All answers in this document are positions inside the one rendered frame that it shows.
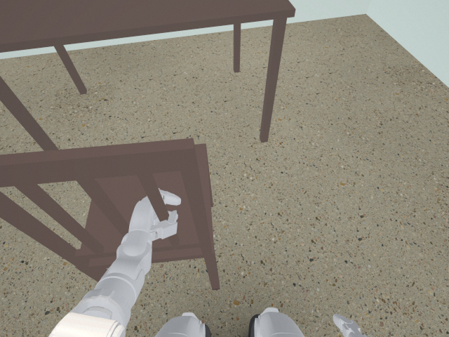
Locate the robot left forearm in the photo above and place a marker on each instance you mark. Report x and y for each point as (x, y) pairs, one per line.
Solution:
(118, 289)

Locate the chair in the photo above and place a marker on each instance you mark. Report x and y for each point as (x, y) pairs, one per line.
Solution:
(116, 178)

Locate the right robot shin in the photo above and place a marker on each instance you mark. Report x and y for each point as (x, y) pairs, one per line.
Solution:
(270, 310)

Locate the right robot thigh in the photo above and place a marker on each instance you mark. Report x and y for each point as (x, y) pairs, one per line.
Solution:
(276, 324)

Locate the table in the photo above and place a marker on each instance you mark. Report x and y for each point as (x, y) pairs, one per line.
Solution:
(28, 24)

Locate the robot right hand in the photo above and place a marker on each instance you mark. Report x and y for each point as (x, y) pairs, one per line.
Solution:
(347, 327)

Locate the robot left hand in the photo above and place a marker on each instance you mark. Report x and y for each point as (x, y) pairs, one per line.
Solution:
(145, 219)

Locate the robot left upper arm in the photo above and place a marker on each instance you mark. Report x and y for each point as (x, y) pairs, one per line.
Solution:
(81, 325)

